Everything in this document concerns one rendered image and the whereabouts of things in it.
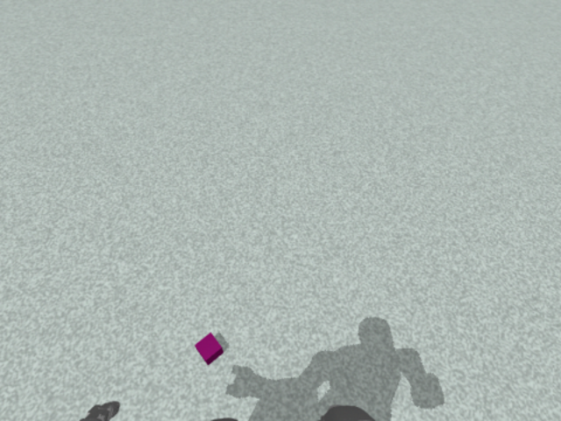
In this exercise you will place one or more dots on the left robot hand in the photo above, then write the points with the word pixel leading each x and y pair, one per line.
pixel 102 413

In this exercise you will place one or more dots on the cube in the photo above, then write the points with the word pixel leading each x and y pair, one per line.
pixel 209 348

